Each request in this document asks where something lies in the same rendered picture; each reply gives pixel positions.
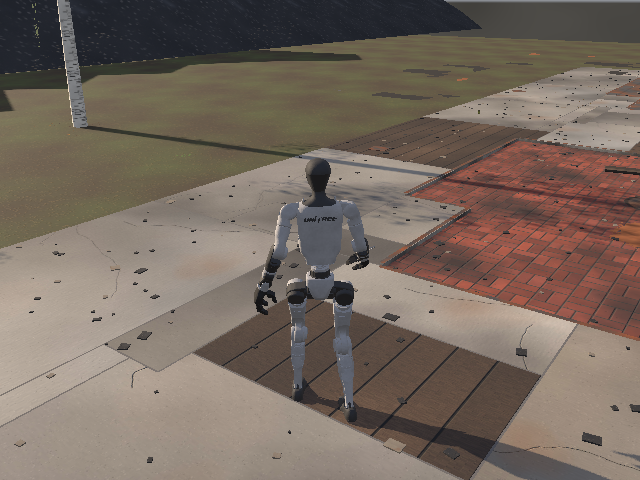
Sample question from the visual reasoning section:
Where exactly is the robot right thigh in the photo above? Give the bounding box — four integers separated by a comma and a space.
333, 280, 354, 355

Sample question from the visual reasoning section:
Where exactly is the robot left upper arm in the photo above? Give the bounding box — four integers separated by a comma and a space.
272, 202, 299, 260

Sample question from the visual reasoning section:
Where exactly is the robot right forearm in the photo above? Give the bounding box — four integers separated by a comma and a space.
356, 237, 369, 262

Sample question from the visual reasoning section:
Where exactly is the left robot hand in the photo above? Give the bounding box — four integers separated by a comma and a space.
254, 287, 277, 315

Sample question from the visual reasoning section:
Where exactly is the right robot shin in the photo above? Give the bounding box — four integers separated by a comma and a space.
336, 336, 354, 408

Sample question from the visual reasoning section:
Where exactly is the robot right upper arm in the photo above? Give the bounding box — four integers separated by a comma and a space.
339, 200, 367, 253

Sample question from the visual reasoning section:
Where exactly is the robot left forearm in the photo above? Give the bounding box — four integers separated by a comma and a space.
257, 244, 281, 292

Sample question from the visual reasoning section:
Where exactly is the right robot hand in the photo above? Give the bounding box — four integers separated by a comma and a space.
346, 253, 369, 270

